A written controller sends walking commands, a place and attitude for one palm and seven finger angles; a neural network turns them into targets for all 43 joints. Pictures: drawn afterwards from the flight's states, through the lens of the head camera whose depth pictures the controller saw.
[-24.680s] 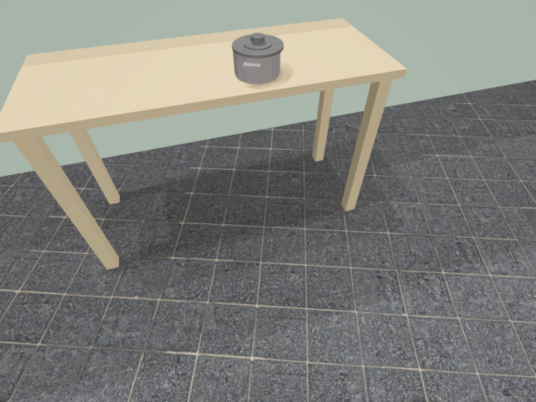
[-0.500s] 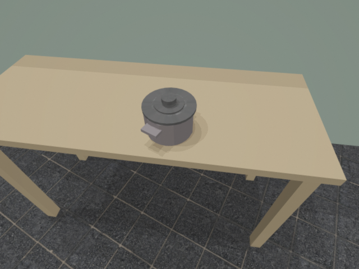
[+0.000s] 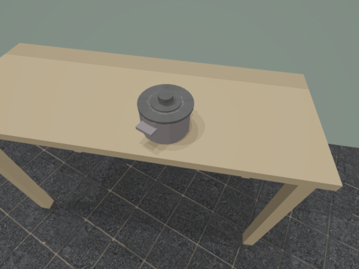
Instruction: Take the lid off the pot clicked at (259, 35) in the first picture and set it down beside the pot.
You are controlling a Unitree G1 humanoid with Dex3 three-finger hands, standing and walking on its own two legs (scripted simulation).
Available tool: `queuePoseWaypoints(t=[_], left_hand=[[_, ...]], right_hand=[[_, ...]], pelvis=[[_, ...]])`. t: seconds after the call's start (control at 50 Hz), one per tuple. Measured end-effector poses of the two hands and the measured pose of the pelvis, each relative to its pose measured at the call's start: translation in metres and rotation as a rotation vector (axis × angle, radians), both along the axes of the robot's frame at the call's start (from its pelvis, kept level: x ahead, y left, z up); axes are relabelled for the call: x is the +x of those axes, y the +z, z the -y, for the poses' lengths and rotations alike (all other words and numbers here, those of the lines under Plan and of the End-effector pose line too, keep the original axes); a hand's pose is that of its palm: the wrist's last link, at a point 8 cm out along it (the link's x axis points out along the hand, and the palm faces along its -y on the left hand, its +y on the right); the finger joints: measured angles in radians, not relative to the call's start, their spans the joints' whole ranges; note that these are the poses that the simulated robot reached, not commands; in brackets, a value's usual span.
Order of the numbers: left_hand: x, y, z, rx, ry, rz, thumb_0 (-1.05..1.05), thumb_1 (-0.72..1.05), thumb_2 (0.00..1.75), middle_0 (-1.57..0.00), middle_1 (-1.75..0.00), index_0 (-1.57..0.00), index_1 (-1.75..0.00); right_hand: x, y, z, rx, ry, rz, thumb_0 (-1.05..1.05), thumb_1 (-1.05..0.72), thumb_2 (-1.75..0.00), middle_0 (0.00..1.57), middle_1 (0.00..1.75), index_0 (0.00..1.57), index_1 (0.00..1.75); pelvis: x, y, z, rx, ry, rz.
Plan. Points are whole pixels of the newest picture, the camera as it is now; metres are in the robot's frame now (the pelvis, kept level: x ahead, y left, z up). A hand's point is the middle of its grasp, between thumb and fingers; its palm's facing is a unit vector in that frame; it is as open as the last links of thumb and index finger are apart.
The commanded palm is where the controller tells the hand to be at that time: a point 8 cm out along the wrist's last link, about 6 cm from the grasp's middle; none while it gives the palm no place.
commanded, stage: look again from close up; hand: left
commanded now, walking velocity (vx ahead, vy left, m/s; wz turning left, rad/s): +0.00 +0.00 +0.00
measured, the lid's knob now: (165, 96) +0.53 +0.08 +0.09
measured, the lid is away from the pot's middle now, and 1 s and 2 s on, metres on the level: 0.01 0.01 0.01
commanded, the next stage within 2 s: shuffle to correct the standing spot in 0.98 s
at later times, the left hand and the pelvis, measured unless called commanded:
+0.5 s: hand out of the picture -0.01 +0.17 -0.18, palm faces +0.04 -0.98 -0.17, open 7.4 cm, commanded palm none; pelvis +0.00 +0.00 +0.00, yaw +0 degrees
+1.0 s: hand out of the picture -0.02 +0.17 -0.18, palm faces +0.04 -0.99 -0.15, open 7.4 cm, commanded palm none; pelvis -0.01 +0.01 +0.00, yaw +0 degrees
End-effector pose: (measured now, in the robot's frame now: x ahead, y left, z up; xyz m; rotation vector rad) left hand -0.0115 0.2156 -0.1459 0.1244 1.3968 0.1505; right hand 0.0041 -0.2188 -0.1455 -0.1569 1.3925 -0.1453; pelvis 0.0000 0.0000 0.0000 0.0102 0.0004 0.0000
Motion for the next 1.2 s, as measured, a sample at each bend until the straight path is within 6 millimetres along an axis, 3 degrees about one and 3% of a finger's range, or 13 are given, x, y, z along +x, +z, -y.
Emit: queuePoseWaypoints(t=[0.4,0.88,1.2], left_hand=[[0.002,0.000,0.000,-0.003,0.003,0.004,0.00,0.91,0.90,-0.20,-0.30,-0.20,-0.30],[-0.012,-0.002,-0.001,-0.021,0.010,-0.017,0.00,0.91,0.90,-0.20,-0.30,-0.20,-0.30],[-0.017,-0.005,-0.001,-0.038,0.014,-0.031,0.00,0.91,0.90,-0.20,-0.30,-0.20,-0.30]], right_hand=[[-0.010,0.002,-0.005,0.005,-0.012,-0.028,0.02,-0.93,-0.90,0.20,0.30,0.20,0.30],[-0.028,0.002,-0.021,0.023,-0.026,-0.054,0.02,-0.92,-0.90,0.20,0.30,0.20,0.30],[-0.029,0.001,-0.027,0.025,-0.038,-0.056,0.02,-0.92,-0.90,0.20,0.30,0.20,0.30]], pelvis=[[0.000,0.001,0.000,-0.002,-0.001,0.006],[-0.005,0.002,-0.008,-0.004,-0.003,0.009],[-0.002,0.000,-0.011,-0.010,-0.011,0.008]])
